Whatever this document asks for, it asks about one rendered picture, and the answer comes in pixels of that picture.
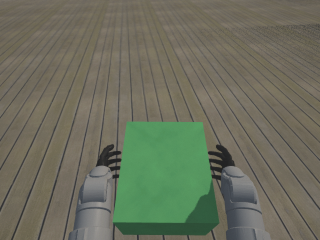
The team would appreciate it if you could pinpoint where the right robot hand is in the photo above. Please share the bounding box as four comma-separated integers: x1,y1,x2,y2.
208,144,235,181

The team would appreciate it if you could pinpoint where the left robot forearm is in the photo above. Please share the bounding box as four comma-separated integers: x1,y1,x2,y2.
68,165,113,240

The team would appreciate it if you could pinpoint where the left robot hand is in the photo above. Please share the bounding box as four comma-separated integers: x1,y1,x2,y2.
96,144,122,179

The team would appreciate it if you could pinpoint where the right robot forearm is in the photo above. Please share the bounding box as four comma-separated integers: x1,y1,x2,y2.
221,166,271,240

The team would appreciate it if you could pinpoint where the carton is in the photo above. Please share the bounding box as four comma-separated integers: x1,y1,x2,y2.
112,121,220,236

